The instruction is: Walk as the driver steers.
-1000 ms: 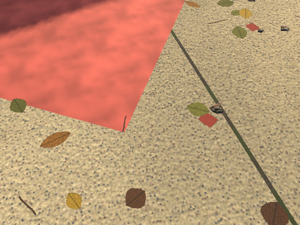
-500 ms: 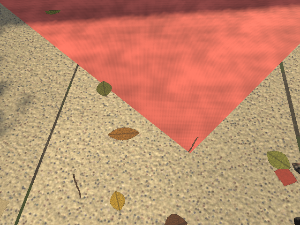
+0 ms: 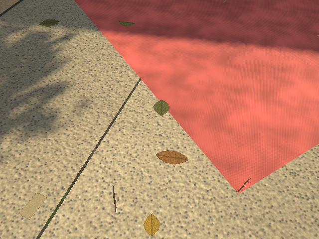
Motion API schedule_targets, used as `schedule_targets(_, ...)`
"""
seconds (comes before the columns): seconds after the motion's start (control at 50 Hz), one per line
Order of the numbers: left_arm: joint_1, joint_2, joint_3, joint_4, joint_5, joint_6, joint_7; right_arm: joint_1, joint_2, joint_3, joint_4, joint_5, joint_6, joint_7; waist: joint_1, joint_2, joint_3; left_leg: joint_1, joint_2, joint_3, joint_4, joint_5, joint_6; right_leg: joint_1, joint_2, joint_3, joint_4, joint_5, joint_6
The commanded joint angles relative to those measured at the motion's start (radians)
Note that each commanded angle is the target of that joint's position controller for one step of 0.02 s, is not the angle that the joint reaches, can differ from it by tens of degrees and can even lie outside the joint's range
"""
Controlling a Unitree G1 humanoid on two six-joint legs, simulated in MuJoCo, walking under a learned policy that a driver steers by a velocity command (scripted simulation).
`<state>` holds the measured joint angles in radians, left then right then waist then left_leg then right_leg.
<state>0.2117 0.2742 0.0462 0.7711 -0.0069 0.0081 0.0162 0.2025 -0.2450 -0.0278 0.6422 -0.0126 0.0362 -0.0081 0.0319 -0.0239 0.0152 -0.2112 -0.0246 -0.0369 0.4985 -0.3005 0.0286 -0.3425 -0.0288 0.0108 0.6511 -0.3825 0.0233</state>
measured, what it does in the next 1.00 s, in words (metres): walks ahead, turning right: right foot, then left foot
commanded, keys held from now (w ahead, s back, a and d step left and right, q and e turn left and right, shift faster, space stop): w+e+shift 0.50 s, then e+shift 0.10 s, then shift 0.06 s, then q+shift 0.34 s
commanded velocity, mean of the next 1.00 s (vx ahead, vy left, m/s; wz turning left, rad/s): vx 0.52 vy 0.00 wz -0.40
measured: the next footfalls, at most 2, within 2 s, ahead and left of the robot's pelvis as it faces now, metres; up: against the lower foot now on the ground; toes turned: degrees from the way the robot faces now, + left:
right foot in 0.44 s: +0.29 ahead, -0.24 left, +0.00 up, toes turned -27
left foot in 0.88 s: +0.66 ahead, -0.36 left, +0.00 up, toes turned -34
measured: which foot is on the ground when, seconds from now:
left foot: down 0.00-0.44, up 0.46-0.86, down 0.88-1.00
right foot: up 0.00-0.42, down 0.44-0.90, up 0.92-1.00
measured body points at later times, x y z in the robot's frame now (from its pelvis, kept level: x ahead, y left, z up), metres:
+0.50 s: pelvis +0.20 -0.14 -0.04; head +0.22 -0.16 +0.41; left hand +0.46 +0.07 -0.12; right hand +0.12 -0.41 -0.18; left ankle +0.01 +0.11 -0.67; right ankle +0.25 -0.23 -0.74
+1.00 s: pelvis +0.48 -0.31 -0.03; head +0.50 -0.35 +0.42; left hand +0.74 -0.15 -0.11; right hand +0.47 -0.61 -0.14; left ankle +0.63 -0.34 -0.74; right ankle +0.32 -0.35 -0.61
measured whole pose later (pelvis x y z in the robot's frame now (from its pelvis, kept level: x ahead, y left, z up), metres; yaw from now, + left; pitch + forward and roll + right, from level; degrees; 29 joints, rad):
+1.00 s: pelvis +0.48 -0.31 -0.03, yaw -27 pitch +0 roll +2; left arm 0.19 0.27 0.03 0.66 0.01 -0.02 0.03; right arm 0.20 -0.29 -0.05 0.69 -0.01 -0.08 0.03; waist -0.03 0.02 0.08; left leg -0.48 -0.18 0.00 0.50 -0.01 0.13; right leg -0.43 0.14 0.11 1.46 -0.47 0.06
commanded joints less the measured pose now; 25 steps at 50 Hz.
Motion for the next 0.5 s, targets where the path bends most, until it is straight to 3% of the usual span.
schedule_targets(0.02,-0.141,0.169,0.052,-0.109,-0.038,-0.033,-0.009,0.124,-0.236,-0.076,-0.017,-0.007,-0.051,-0.011,-0.116,0.249,0.052,0.180,0.352,-0.464,-0.372,-0.529,0.198,-0.431,-0.020,0.017,0.339,-0.103,-0.015)
schedule_targets(0.04,-0.114,0.157,0.054,-0.099,-0.043,-0.034,-0.012,0.119,-0.206,-0.070,-0.006,0.006,-0.075,-0.016,-0.103,0.242,0.089,0.219,0.349,-0.435,-0.379,-0.487,0.181,-0.517,-0.037,0.069,0.380,-0.039,-0.027)
schedule_targets(0.08,-0.084,0.122,0.052,-0.083,-0.039,-0.054,-0.021,0.124,-0.159,-0.060,0.002,0.012,-0.111,-0.022,-0.087,0.180,0.079,0.277,0.325,-0.319,-0.379,-0.339,0.137,-0.578,-0.035,0.120,0.407,0.095,-0.041)
schedule_targets(0.12,-0.062,0.103,0.051,-0.076,-0.031,-0.063,-0.028,0.120,-0.146,-0.061,0.004,0.010,-0.132,-0.021,-0.080,0.165,0.038,0.288,0.314,-0.218,-0.389,-0.231,0.119,-0.575,-0.042,0.100,0.439,0.190,-0.024)
schedule_targets(0.16,-0.064,0.093,0.048,-0.086,-0.030,-0.058,-0.032,0.114,-0.147,-0.066,0.008,0.005,-0.143,-0.017,-0.078,0.157,0.038,0.262,0.315,-0.137,-0.406,-0.161,0.117,-0.572,-0.057,0.083,0.439,0.247,0.002)
schedule_targets(0.18,-0.105,0.098,0.050,-0.093,0.084,-0.020,-0.076,0.163,-0.171,-0.064,0.038,-0.039,-0.126,-0.006,-0.084,0.079,0.042,0.184,0.302,-0.076,-0.436,-0.174,0.112,-0.511,-0.027,0.026,0.454,0.219,0.009)
schedule_targets(0.2,-0.112,0.088,0.051,-0.108,0.076,-0.002,-0.100,0.155,-0.178,-0.070,0.040,-0.043,-0.123,-0.001,-0.076,0.120,0.071,0.158,0.301,-0.034,-0.445,-0.166,0.106,-0.516,-0.038,0.020,0.443,0.238,0.012)
schedule_targets(0.24,-0.122,0.095,0.049,-0.122,0.049,0.011,-0.123,0.141,-0.182,-0.072,0.049,-0.037,-0.128,-0.003,-0.064,0.155,0.099,0.144,0.316,0.029,-0.459,-0.157,0.088,-0.518,-0.069,0.026,0.404,0.284,0.003)
schedule_targets(0.36,-0.238,0.092,0.028,-0.189,0.044,0.014,-0.134,0.177,-0.211,-0.084,0.112,-0.042,-0.127,-0.009,-0.087,0.135,0.163,0.256,0.354,0.205,-0.463,-0.064,0.063,-0.459,-0.097,-0.096,0.187,0.181,-0.113)
schedule_targets(0.38,-0.239,0.090,0.024,-0.195,0.042,0.015,-0.129,0.177,-0.218,-0.084,0.121,-0.043,-0.122,-0.007,-0.082,0.136,0.159,0.271,0.348,0.243,-0.426,0.056,0.058,-0.412,-0.077,-0.132,0.153,0.126,-0.144)
schedule_targets(0.4,-0.206,0.097,0.025,-0.192,0.038,0.015,-0.119,0.173,-0.233,-0.085,0.128,-0.041,-0.117,-0.006,-0.058,0.141,0.125,0.280,0.340,0.282,-0.335,0.358,0.053,-0.316,-0.026,-0.180,0.130,0.056,-0.177)
schedule_targets(0.42,-0.105,0.117,0.035,-0.169,0.031,0.012,-0.102,0.178,-0.259,-0.089,0.136,-0.038,-0.108,-0.004,-0.006,0.142,0.045,0.285,0.336,0.313,-0.145,0.743,0.055,-0.165,0.054,-0.226,0.142,-0.017,-0.206)
schedule_targets(0.44,0.103,0.140,0.052,-0.114,0.021,-0.002,-0.086,0.151,-0.284,-0.091,0.131,-0.027,-0.094,0.001,0.105,0.119,-0.074,0.215,0.319,0.337,0.153,1.018,0.051,0.090,0.137,-0.248,0.107,-0.006,-0.231)
schedule_targets(0.46,0.349,0.213,0.086,-0.033,0.031,-0.010,-0.071,0.143,-0.263,-0.078,0.111,-0.030,-0.097,0.003,0.209,0.021,-0.218,-0.019,0.285,0.329,0.518,0.856,0.017,0.460,0.142,-0.128,0.036,-0.027,-0.248)
schedule_targets(0.48,0.290,0.370,0.115,-0.031,0.029,-0.007,-0.056,0.141,-0.074,-0.029,0.025,-0.036,-0.110,0.025,0.095,-0.352,-0.200,-0.472,0.089,0.270,0.843,-0.141,-0.050,0.623,-0.140,0.471,-0.242,-0.465,-0.329)
schedule_targets(0.5,0.273,0.370,0.116,-0.074,0.008,-0.011,-0.055,0.015,-0.130,-0.031,-0.028,-0.042,-0.132,0.032,0.118,-0.227,-0.267,-0.589,0.021,0.002,0.985,-0.162,-0.049,0.631,-0.211,0.854,-0.426,-0.510,-0.366)
Velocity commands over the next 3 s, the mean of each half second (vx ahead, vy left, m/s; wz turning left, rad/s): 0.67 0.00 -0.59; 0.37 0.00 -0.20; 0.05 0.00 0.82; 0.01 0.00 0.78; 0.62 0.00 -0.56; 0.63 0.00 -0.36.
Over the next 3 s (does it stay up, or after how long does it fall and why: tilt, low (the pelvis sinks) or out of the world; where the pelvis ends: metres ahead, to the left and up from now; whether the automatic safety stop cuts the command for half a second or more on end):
stays up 1.16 -0.49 -0.03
